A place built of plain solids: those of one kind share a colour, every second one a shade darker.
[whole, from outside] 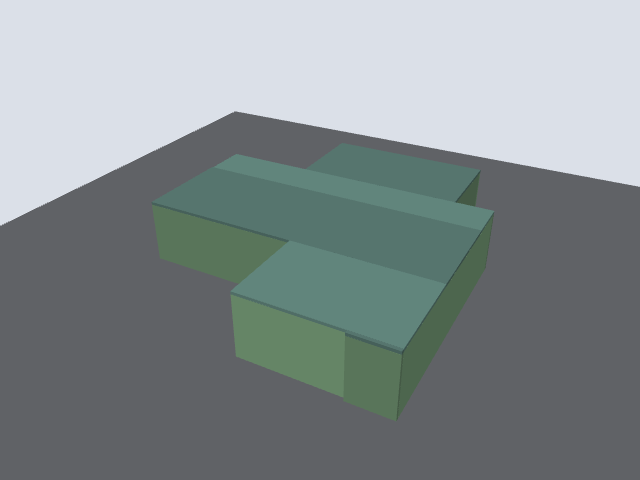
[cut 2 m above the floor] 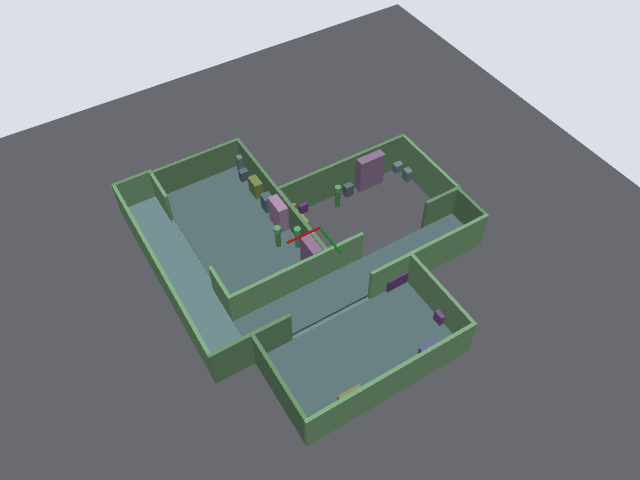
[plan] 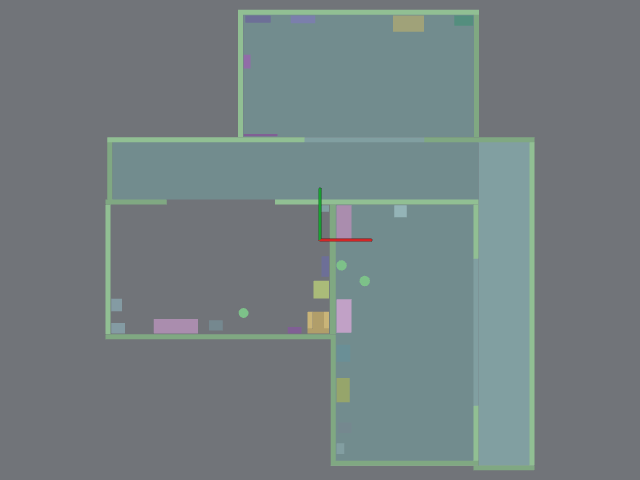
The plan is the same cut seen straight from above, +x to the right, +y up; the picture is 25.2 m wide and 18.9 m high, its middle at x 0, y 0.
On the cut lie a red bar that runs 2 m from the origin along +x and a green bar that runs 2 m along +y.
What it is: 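One storey of an old house, long lived in; a hall and three lower rooms beside it, each open to the hall along a stretch without wall, rail or kerb; a room's floor lies below the hall's by a bare drop, by one riser or not at all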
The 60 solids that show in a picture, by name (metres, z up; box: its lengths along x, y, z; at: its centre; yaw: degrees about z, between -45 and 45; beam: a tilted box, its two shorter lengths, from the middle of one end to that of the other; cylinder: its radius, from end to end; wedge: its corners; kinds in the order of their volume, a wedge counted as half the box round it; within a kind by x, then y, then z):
{
 "floor_1": {"box": [14.42, 2.26, 0.59], "at": [-0.96, 2.72, 0.25]},
 "floor_2": {"box": [9.09, 4.82, 0.42], "at": [1.52, 6.46, 0.16]},
 "floor_3": {"box": [4.72, 0.2, 0.42], "at": [1.74, 3.95, 0.16]},
 "floor_4": {"box": [5.43, 10.09, 0.59], "at": [3.33, -3.65, 0.25]},
 "floor_5": {"box": [0.2, 5.79, 0.59], "at": [6.15, -3.63, 0.25]},
 "floor_6": {"box": [2.0, 12.72, 0.59], "at": [7.25, -2.51, 0.25]},
 "wall_1": {"box": [0.2, 5.1, 3.54], "at": [-8.35, -1.16, 1.72]},
 "wall_2": {"box": [0.2, 2.26, 3.54], "at": [-8.28, 2.72, 1.72]},
 "wall_3": {"box": [2.42, 0.2, 3.54], "at": [-7.24, 1.49, 1.72]},
 "wall_4": {"box": [7.76, 0.2, 3.54], "at": [-4.5, 3.95, 1.72]},
 "wall_5": {"box": [9.07, 0.2, 3.54], "at": [-3.92, -3.81, 1.72]},
 "wall_6": {"box": [0.2, 4.82, 3.54], "at": [-3.13, 6.46, 1.72]},
 "wall_7": {"box": [0.24, 5.1, 3.54], "at": [0.5, -1.16, 1.72]},
 "wall_8": {"box": [0.2, 4.79, 3.54], "at": [0.52, -6.3, 1.72]},
 "wall_9": {"box": [9.49, 0.2, 3.54], "at": [1.52, 8.97, 1.72]},
 "wall_10": {"box": [8.02, 0.2, 3.54], "at": [2.24, 1.49, 1.72]},
 "wall_11": {"box": [5.83, 0.18, 3.54], "at": [3.33, -8.78, 1.72]},
 "wall_12": {"box": [8.03, 0.022, 3.54], "at": [4.43, -8.88, 1.72]},
 "wall_13": {"box": [0.2, 2.17, 3.54], "at": [6.15, -7.61, 1.72]},
 "wall_14": {"box": [0.2, 2.13, 3.54], "at": [6.15, 0.33, 1.72]},
 "wall_15": {"box": [0.2, 4.82, 3.54], "at": [6.16, 6.46, 1.72]},
 "wall_16": {"box": [4.35, 0.2, 3.54], "at": [6.28, 3.95, 1.72]},
 "wall_17": {"box": [2.4, 0.18, 3.54], "at": [7.25, -8.98, 1.72]},
 "wall_18": {"box": [0.2, 12.72, 3.54], "at": [8.35, -2.51, 1.72]},
 "roof_1": {"box": [16.9, 5.5, 0.16], "at": [0.0, -1.16, 3.57]},
 "roof_2": {"box": [16.83, 2.46, 0.16], "at": [0.04, 2.82, 3.57]},
 "roof_3": {"box": [9.49, 5.02, 0.16], "at": [1.52, 6.56, 3.57]},
 "roof_4": {"box": [8.03, 4.99, 0.16], "at": [4.43, -6.4, 3.57]},
 "roof_5": {"box": [2.4, 0.18, 0.16], "at": [7.25, -8.98, 3.57]},
 "wardrobe_1": {"box": [1.75, 0.57, 2.38], "at": [-5.67, -3.39, 1.14]},
 "wardrobe_2": {"box": [0.6, 1.33, 1.8], "at": [0.94, -2.99, 1.45]},
 "wardrobe_3": {"box": [0.6, 1.4, 2.24], "at": [0.95, 0.67, 1.66]},
 "bookcase_1": {"box": [1.01, 0.29, 1.16], "at": [-2.44, 8.7, 0.95]},
 "bookcase_2": {"box": [0.96, 0.31, 1.92], "at": [-0.67, 8.69, 1.33]},
 "bookcase_3": {"box": [0.29, 0.81, 1.45], "at": [0.2, -1.04, 0.67]},
 "chest_drawers_1": {"box": [0.61, 0.7, 1.43], "at": [0.05, -1.95, 0.66]},
 "chest_drawers_2": {"box": [0.52, 0.95, 1.09], "at": [0.91, -5.91, 1.09]},
 "cot_1": {"box": [1.22, 0.65, 0.91], "at": [3.48, 8.52, 0.82]},
 "side_table_1": {"box": [0.43, 0.5, 0.81], "at": [-8.01, -2.56, 0.35]},
 "side_table_2": {"box": [0.55, 0.41, 0.65], "at": [-7.95, -3.47, 0.27]},
 "side_table_3": {"box": [0.55, 0.41, 0.84], "at": [-4.1, -3.36, 0.37]},
 "side_table_4": {"box": [0.52, 0.42, 0.72], "at": [0.98, -7.39, 0.9]},
 "armchair_1": {"box": [0.2, 0.64, 0.68], "at": [-0.39, -3.15, 0.29]},
 "armchair_2": {"box": [0.84, 0.21, 1.01], "at": [-0.07, -3.58, 0.45]},
 "armchair_3": {"box": [0.64, 0.64, 0.53], "at": [0.03, -3.15, 0.21]},
 "armchair_4": {"box": [0.2, 0.64, 0.15], "at": [0.25, -3.15, 0.55]},
 "tall_odds_1": {"box": [0.4, 0.25, 1.33], "at": [0.15, 1.24, 0.61]},
 "tall_odds_2": {"box": [0.31, 0.42, 1.12], "at": [0.8, -8.21, 1.1]},
 "tall_odds_3": {"box": [0.49, 0.47, 0.85], "at": [3.17, 1.13, 0.97]},
 "carton_stack_1": {"box": [0.55, 0.67, 1.04], "at": [0.92, -4.46, 1.06]},
 "floor_lamp_round_1": {"cylinder": 0.15, "from": [-3.01, -2.87, 0.0], "to": [-3.01, -2.87, 1.31]},
 "floor_lamp_round_2": {"cylinder": 0.19, "from": [-3.01, -2.87, 1.31], "to": [-3.01, -2.87, 1.62]},
 "floor_lamp_round_3": {"cylinder": 0.14, "from": [0.85, -1.0, 0.54], "to": [0.85, -1.0, 1.67]},
 "floor_lamp_round_4": {"cylinder": 0.2, "from": [0.85, -1.0, 1.67], "to": [0.85, -1.0, 2.03]},
 "floor_lamp_round_5": {"cylinder": 0.14, "from": [1.76, -1.61, 0.54], "to": [1.76, -1.61, 1.76]},
 "floor_lamp_round_6": {"cylinder": 0.2, "from": [1.76, -1.61, 1.76], "to": [1.76, -1.61, 2.05]},
 "toy_chest_1": {"box": [0.75, 0.41, 1.17], "at": [5.66, 8.64, 0.95]},
 "radiator_1": {"box": [0.26, 0.54, 0.68], "at": [-2.87, 7.02, 0.71]},
 "radiator_2": {"box": [1.33, 0.1, 0.84], "at": [-2.34, 4.13, 0.79]},
 "radiator_3": {"box": [0.54, 0.26, 0.69], "at": [-1.0, -3.55, 0.3]}
}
